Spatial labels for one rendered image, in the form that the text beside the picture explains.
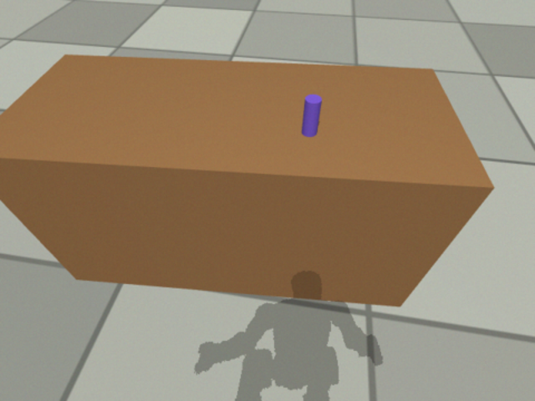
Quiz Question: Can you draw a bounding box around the can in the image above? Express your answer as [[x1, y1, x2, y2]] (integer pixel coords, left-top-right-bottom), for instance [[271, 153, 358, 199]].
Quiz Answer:
[[302, 94, 322, 137]]

